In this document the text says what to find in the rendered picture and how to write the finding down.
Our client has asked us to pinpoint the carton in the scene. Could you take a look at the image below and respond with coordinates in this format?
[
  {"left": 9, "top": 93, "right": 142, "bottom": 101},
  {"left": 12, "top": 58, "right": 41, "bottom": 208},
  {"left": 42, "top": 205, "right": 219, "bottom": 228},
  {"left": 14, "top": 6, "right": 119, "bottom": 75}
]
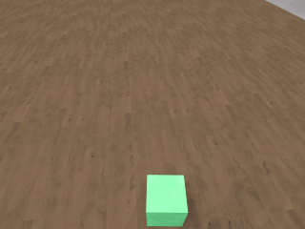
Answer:
[{"left": 146, "top": 175, "right": 188, "bottom": 227}]

